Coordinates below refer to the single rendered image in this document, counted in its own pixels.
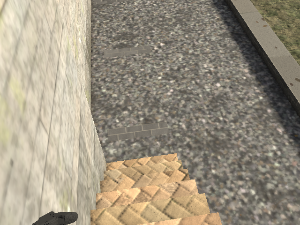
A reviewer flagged left robot hand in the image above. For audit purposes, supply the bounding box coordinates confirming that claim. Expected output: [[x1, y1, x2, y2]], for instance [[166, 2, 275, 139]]
[[32, 211, 78, 225]]

